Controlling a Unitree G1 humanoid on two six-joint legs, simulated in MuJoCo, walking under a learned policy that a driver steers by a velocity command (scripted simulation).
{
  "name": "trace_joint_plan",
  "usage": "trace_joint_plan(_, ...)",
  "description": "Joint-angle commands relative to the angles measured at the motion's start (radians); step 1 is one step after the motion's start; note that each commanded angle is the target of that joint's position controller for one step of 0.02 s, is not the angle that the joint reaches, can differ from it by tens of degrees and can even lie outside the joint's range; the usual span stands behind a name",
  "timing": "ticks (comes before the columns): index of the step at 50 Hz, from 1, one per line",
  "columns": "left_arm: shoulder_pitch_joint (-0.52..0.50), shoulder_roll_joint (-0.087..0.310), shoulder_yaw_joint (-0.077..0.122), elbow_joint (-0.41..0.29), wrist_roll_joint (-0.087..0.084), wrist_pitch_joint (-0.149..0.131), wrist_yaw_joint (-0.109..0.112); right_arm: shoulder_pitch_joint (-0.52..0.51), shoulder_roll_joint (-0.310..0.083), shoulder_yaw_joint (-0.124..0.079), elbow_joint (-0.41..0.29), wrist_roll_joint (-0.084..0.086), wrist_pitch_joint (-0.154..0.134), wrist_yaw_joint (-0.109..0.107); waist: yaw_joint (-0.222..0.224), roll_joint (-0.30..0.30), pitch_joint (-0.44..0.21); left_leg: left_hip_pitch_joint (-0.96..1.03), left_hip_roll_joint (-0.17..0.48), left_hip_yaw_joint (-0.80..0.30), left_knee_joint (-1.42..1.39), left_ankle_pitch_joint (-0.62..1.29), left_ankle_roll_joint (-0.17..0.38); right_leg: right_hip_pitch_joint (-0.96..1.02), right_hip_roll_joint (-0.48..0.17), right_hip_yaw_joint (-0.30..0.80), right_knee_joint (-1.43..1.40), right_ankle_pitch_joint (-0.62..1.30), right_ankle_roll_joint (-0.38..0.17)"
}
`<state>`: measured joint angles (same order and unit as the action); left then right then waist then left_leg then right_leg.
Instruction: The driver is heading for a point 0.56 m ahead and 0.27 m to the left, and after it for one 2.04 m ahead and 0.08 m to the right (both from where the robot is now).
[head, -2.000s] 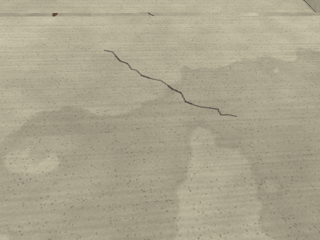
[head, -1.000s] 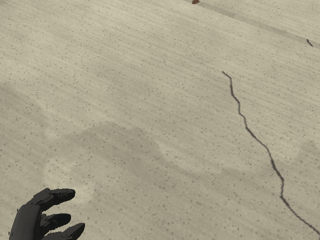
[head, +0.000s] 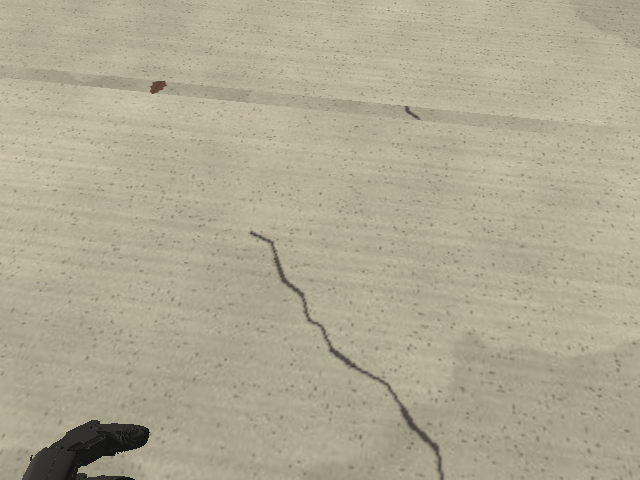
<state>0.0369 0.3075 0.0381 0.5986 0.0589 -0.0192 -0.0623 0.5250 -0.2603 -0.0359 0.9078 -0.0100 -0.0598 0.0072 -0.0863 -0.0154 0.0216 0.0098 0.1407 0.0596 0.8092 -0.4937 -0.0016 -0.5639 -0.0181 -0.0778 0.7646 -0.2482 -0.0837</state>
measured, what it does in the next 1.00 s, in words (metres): walks ahead, turning left: left foot, then right foot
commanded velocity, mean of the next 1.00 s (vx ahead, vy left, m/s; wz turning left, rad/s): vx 0.97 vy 0.00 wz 0.37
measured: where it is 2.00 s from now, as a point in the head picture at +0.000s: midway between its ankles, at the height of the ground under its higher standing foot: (209, 59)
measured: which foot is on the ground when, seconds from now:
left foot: up 0.00-0.42, down 0.44-0.88, up 0.90-1.00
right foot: down 0.00-0.40, up 0.42-0.84, down 0.86-1.00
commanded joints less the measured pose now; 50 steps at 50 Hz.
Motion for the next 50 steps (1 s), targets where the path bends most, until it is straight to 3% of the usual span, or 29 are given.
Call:
trace_joint_plan(1,0.474,0.273,0.088,0.095,0.012,-0.024,0.053,-0.255,-0.154,-0.037,-0.193,0.038,-0.043,0.008,0.281,-0.067,-0.248,-0.784,-0.121,-0.236,0.643,0.15,0.119,0.82,-0.388,0.669,-0.492,-0.489,-0.022)
trace_joint_plan(2,0.394,0.194,0.066,0.102,0.007,-0.03,0.052,-0.22,-0.123,-0.025,-0.176,0.028,-0.042,0.009,0.205,-0.031,-0.101,-0.768,-0.056,-0.178,0.575,0.237,0.114,0.651,-0.362,0.526,-0.49,-0.326,-0.016)
trace_joint_plan(4,0.269,0.098,0.034,0.095,-0.014,-0.044,0.05,-0.116,-0.085,-0.024,-0.106,-0.005,-0.005,0.025,0.095,-0.088,-0.027,-0.648,-0.003,-0.143,0.492,0.304,0.083,0.459,-0.264,0.294,-0.543,-0.179,0.022)
trace_joint_plan(7,0.291,0.041,0.021,0.142,-0.036,-0.078,0.046,-0.146,-0.039,-0.023,-0.09,0.001,0.042,0.049,0.069,-0.073,0.055,-0.693,0.004,-0.121,0.49,0.357,0.076,0.408,-0.226,0.119,-0.621,-0.016,0.062)
trace_joint_plan(11,0.322,-0.004,0.011,0.19,-0.035,-0.099,0.044,-0.309,-0.022,-0.012,-0.141,0.012,0.048,0.061,0.067,-0.077,0.135,-0.771,-0.038,-0.028,0.343,0.529,0.096,0.421,-0.138,-0.119,-0.67,0.317,0.1)
trace_joint_plan(15,0.353,0.027,0.007,0.231,-0.035,-0.094,0.076,-0.424,-0.026,0.007,-0.199,0.002,0.041,0.077,0.049,-0.025,0.151,-0.725,-0.092,0.104,0.078,0.567,0.144,0.538,-0.142,-0.232,-0.661,0.783,0.11)
trace_joint_plan(17,0.352,0.086,0.015,0.232,-0.035,-0.09,0.1,-0.4,-0.051,0.007,-0.199,0.008,0.046,0.077,0.016,-0.055,0.083,-0.566,-0.167,0.174,-0.013,0.572,0.172,0.607,-0.164,-0.25,-0.558,1.225,0.124)
trace_joint_plan(19,0.305,0.159,0.035,0.216,-0.029,-0.069,0.126,-0.222,-0.115,-0.014,-0.153,0.011,0.062,0.065,-0.093,-0.111,-0.031,-0.356,-0.227,0.184,-0.013,0.478,0.198,0.655,-0.205,-0.233,-0.319,1.525,0.126)
trace_joint_plan(21,0.164,0.199,0.053,0.17,-0.016,-0.038,0.123,0.176,-0.225,-0.071,-0.038,0.005,0.07,0.036,-0.287,-0.07,-0.159,0.053,-0.224,0.048,-0.086,0.321,0.285,0.46,-0.211,-0.174,0.257,1.368,0.095)
trace_joint_plan(22,0.124,0.121,0.039,0.174,-0.025,-0.032,0.092,0.16,-0.232,-0.088,-0.019,0.025,0.063,0.014,-0.251,0.108,-0.08,0.126,-0.186,-0.041,-0.214,0.318,0.335,0.248,-0.025,-0.174,0.693,0.38,0.076)
trace_joint_plan(23,0.115,-0.046,-0.012,0.11,0.003,-0.052,0.078,0.04,-0.248,-0.085,-0.026,0.027,0.064,0.011,-0.092,0.249,0.042,0.109,-0.131,-0.269,-0.106,0.531,0.365,-0.101,0.094,-0.063,0.984,-0.25,0.07)
trace_joint_plan(24,0.181,-0.047,-0.026,-0.006,-0.024,-0.079,0.067,-0.04,-0.278,-0.082,-0.072,0.002,0.064,0.008,0.011,0.274,-0.119,0.243,0.028,-0.734,-0.355,0.261,0.535,-0.32,0.099,0.144,1.02,-0.255,0.097)
trace_joint_plan(25,0.166,0.026,-0.027,-0.003,-0.006,-0.108,0.062,-0.062,-0.229,-0.081,-0.099,-0.011,0.059,0.001,0.014,0.093,-0.079,0.177,0.095,-0.898,-0.582,-0.051,0.5,-0.352,0.036,0.198,0.893,-0.192,0.078)
trace_joint_plan(26,0.142,0.076,-0.017,0.014,-0.008,-0.115,0.059,-0.103,-0.18,-0.072,-0.098,-0.018,0.051,-0.004,0.058,-0.046,0.026,0.023,0.081,-0.85,-0.634,-0.101,0.448,-0.312,-0.01,0.193,0.781,-0.12,0.083)
trace_joint_plan(27,0.122,0.073,-0.02,0.022,0.01,-0.103,0.062,-0.14,-0.174,-0.066,-0.095,-0.014,0.038,-0.006,0.099,-0.1,0.074,-0.103,0.029,-0.756,-0.635,-0.02,0.406,-0.25,-0.037,0.186,0.705,-0.11,0.097)
trace_joint_plan(30,0.076,0.053,-0.038,-0.001,0.022,-0.042,0.058,-0.165,-0.181,-0.057,-0.11,0.0,-0.018,-0.012,0.138,-0.109,0.132,-0.405,-0.084,-0.557,-0.669,0.158,0.376,-0.076,-0.106,0.147,0.423,-0.064,0.162)
trace_joint_plan(32,-0.001,0.023,-0.053,-0.024,0.003,-0.042,0.041,-0.15,-0.174,-0.058,-0.098,0.0,-0.038,-0.011,0.099,-0.075,0.135,-0.43,-0.139,-0.397,-0.69,0.334,0.334,-0.001,-0.125,0.086,0.163,0.127,0.157)
trace_joint_plan(34,-0.092,-0.027,-0.071,-0.04,-0.026,-0.048,0.03,-0.08,-0.155,-0.055,-0.07,0.021,-0.053,0.004,0.017,-0.025,0.117,-0.371,-0.16,-0.291,-0.72,0.505,0.273,0.092,-0.103,0.027,-0.067,0.362,0.11)
trace_joint_plan(36,-0.138,-0.018,-0.064,-0.043,-0.042,-0.049,0.029,-0.026,-0.167,-0.057,-0.051,0.019,-0.064,0.016,-0.039,0.014,0.096,-0.197,-0.117,-0.263,-0.752,0.647,0.233,0.083,-0.074,-0.01,-0.177,0.481,0.055)
trace_joint_plan(38,-0.147,0.016,-0.047,-0.043,-0.037,-0.055,0.033,-0.015,-0.185,-0.056,-0.036,0.004,-0.068,0.01,-0.044,0.048,0.062,0.006,-0.078,-0.214,-0.7,0.884,0.197,0.054,-0.039,-0.029,-0.25,0.441,0.007)
trace_joint_plan(40,-0.062,0.07,-0.021,-0.016,-0.031,-0.059,0.035,-0.029,-0.227,-0.062,-0.029,-0.013,-0.063,-0.008,0.022,0.112,-0.023,0.148,-0.034,-0.158,-0.56,1.261,0.16,0.122,0.038,-0.054,-0.252,0.301,-0.027)
trace_joint_plan(42,0.287,0.141,0.019,0.094,-0.047,-0.051,0.046,-0.111,-0.255,-0.07,-0.04,-0.052,-0.037,-0.028,0.214,0.162,-0.179,0.149,-0.008,-0.099,-0.192,1.492,0.137,0.395,0.101,-0.048,-0.209,0.152,-0.061)
trace_joint_plan(43,0.514,0.177,0.042,0.164,-0.047,-0.04,0.058,-0.184,-0.249,-0.068,-0.058,-0.061,-0.027,-0.035,0.339,0.129,-0.243,-0.022,-0.036,-0.053,0.132,1.366,0.12,0.625,0.059,0.007,-0.192,0.064,-0.083)
trace_joint_plan(44,0.603,0.259,0.07,0.192,-0.03,-0.03,0.067,-0.194,-0.124,-0.037,-0.109,-0.041,-0.039,-0.022,0.316,-0.108,-0.282,-0.381,-0.17,-0.027,0.59,0.709,0.078,0.853,-0.101,0.335,-0.183,-0.189,-0.17)
trace_joint_plan(45,0.505,0.268,0.074,0.201,-0.026,-0.023,0.051,-0.072,-0.068,-0.011,-0.144,-0.011,-0.066,0.007,0.152,-0.359,-0.338,-0.707,-0.29,-0.119,0.761,0.067,0.05,0.973,-0.264,0.964,-0.466,-0.298,-0.294)
trace_joint_plan(46,0.368,0.192,0.071,0.162,-0.028,-0.024,0.039,-0.159,-0.119,-0.004,-0.152,-0.021,-0.073,-0.003,0.158,-0.149,-0.22,-0.8,-0.192,-0.182,0.742,0.18,0.072,0.891,-0.253,0.924,-0.521,-0.36,-0.291)
trace_joint_plan(47,0.351,0.137,0.062,0.168,-0.04,-0.028,0.035,-0.257,-0.144,0.001,-0.172,-0.031,-0.082,-0.002,0.156,0.009,-0.137,-0.768,-0.141,-0.183,0.661,0.25,0.07,0.739,-0.226,0.787,-0.522,-0.275,-0.265)
trace_joint_plan(48,0.355,0.108,0.055,0.187,-0.041,-0.032,0.036,-0.31,-0.136,0.006,-0.193,-0.045,-0.081,-0.001,0.132,0.084,-0.073,-0.722,-0.107,-0.169,0.562,0.258,0.065,0.601,-0.181,0.693,-0.534,-0.188,-0.234)
trace_joint_plan(50,0.374,0.087,0.04,0.225,-0.047,-0.043,0.048,-0.331,-0.105,0.023,-0.234,-0.074,-0.053,0.008,0.072,0.052,0.006,-0.675,-0.074,-0.158,0.456,0.217,0.029,0.42,-0.102,0.586,-0.562,-0.075,-0.218)
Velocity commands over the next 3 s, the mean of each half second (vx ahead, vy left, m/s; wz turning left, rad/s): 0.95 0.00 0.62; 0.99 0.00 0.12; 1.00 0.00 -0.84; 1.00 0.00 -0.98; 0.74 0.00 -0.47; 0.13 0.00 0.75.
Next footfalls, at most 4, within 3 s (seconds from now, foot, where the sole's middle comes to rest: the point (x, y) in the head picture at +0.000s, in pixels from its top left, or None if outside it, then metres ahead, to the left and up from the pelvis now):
0.44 left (291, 441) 0.53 0.04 -0.74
0.86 right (256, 254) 1.00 0.10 -0.74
1.30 left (146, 162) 1.35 0.40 -0.74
1.70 right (227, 86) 1.67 0.18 -0.74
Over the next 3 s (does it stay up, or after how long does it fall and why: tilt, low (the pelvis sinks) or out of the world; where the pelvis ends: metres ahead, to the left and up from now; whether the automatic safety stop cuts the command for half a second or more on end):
stays up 2.26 -0.08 -0.09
